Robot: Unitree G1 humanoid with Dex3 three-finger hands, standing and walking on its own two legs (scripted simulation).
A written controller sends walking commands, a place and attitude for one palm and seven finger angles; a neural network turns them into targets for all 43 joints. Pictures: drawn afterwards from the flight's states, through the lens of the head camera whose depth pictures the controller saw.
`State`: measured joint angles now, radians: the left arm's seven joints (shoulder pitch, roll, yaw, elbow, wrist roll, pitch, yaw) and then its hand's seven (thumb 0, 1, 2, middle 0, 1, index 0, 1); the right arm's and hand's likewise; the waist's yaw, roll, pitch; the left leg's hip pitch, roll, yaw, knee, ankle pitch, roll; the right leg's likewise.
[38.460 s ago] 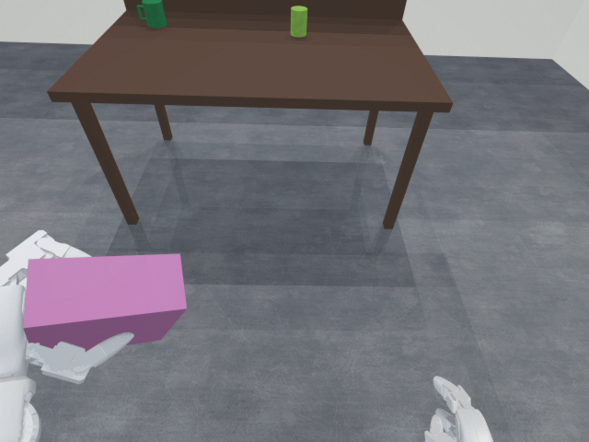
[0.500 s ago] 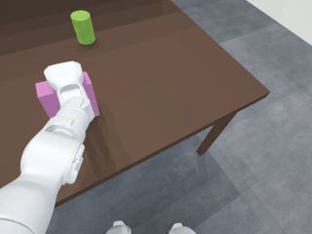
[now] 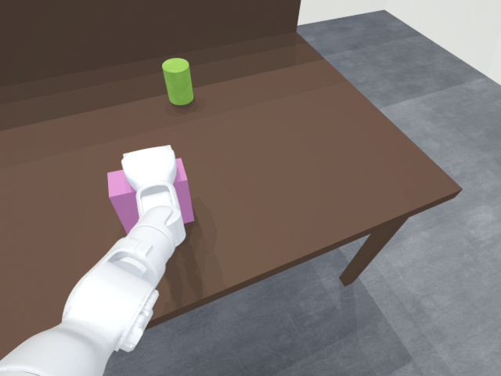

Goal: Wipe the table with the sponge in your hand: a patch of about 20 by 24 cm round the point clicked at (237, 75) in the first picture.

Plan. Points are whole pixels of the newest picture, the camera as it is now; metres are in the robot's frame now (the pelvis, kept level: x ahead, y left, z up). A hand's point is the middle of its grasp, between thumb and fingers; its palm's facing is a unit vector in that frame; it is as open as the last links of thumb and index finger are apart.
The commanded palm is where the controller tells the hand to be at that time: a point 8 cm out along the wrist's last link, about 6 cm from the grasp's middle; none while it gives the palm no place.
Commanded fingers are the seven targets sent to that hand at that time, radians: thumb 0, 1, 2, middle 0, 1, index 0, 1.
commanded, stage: wipe back along the third lane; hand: left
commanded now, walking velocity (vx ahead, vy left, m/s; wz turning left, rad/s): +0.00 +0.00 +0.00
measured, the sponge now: (156, 205) +0.43 +0.20 -0.03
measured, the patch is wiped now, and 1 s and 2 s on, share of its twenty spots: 1.00 1.00 1.00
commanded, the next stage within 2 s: none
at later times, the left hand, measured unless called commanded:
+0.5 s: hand (162, 211) +0.38 +0.16 +0.02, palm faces -0.05 +0.00 -1.00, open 10.1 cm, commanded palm +0.34 +0.14 +0.05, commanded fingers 0.00 0.10 1.30 -1.20 -1.60 -1.20 -1.60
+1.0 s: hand (165, 234) +0.34 +0.15 +0.02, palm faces -0.03 -0.02 -1.00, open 10.1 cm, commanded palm +0.29 +0.13 +0.05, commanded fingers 0.00 0.10 1.30 -1.20 -1.60 -1.20 -1.60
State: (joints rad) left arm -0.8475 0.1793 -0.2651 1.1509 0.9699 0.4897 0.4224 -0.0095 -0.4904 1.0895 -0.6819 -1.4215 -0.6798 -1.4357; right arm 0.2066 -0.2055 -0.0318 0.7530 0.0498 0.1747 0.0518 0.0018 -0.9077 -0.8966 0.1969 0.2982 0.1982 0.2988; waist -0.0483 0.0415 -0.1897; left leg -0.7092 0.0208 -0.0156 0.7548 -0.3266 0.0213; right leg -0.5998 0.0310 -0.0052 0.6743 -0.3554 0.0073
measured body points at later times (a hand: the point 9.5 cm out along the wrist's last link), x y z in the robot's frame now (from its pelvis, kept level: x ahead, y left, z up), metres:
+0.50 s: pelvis +0.02 -0.02 +0.01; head +0.03 -0.03 +0.46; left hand +0.38 +0.16 +0.07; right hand +0.19 -0.25 -0.10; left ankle +0.01 +0.10 -0.71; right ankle -0.03 -0.13 -0.71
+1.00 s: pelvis +0.00 -0.02 +0.01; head -0.01 -0.04 +0.46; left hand +0.34 +0.15 +0.07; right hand +0.18 -0.25 -0.10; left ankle +0.01 +0.10 -0.71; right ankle -0.03 -0.13 -0.71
